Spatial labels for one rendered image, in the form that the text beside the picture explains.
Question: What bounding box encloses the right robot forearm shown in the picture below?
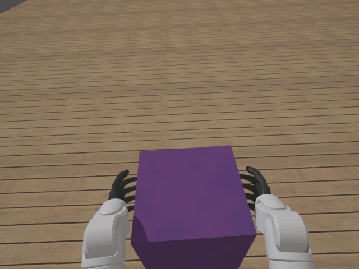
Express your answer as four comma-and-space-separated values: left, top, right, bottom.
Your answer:
255, 194, 315, 269

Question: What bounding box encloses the carton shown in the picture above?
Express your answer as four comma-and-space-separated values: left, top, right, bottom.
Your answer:
131, 145, 257, 269

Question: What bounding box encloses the left robot forearm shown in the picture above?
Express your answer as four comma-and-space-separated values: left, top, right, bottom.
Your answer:
81, 198, 130, 269

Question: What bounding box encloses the left robot hand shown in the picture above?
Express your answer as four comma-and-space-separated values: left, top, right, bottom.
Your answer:
108, 170, 137, 212

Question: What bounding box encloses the right robot hand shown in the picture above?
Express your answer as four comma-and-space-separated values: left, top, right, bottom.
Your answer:
240, 166, 271, 211

